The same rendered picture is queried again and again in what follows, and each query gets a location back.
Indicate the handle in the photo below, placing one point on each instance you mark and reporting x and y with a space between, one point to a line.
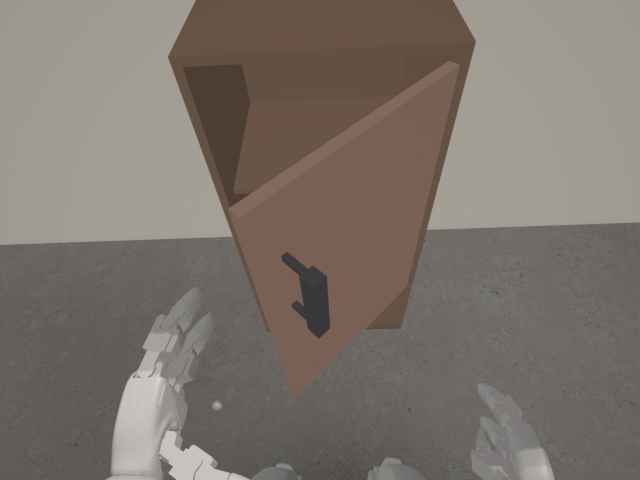
315 296

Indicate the cupboard door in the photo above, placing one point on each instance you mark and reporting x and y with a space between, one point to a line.
353 208

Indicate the robot right hand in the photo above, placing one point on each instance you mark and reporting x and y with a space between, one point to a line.
520 452

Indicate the robot left hand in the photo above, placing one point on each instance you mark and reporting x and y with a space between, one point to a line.
153 398

